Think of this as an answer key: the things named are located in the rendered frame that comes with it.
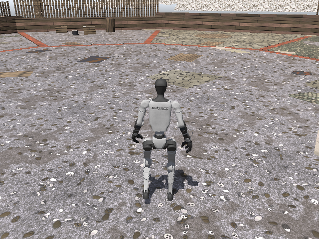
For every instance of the robot right forearm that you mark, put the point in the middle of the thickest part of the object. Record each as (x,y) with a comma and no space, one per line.
(185,133)

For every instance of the right robot upper arm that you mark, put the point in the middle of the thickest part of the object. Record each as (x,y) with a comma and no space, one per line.
(178,113)

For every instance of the robot left foot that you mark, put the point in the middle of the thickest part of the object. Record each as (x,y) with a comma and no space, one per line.
(146,194)

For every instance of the robot left forearm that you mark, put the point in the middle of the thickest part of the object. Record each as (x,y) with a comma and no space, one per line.
(136,129)

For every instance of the left robot upper arm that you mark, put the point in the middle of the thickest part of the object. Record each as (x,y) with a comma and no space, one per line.
(142,111)

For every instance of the left robot hand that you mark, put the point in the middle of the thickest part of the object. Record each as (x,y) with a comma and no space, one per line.
(138,136)

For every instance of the right robot hand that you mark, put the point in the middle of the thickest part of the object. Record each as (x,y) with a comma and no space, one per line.
(189,145)

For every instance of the robot left thigh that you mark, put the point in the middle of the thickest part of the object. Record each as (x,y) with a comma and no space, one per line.
(147,148)

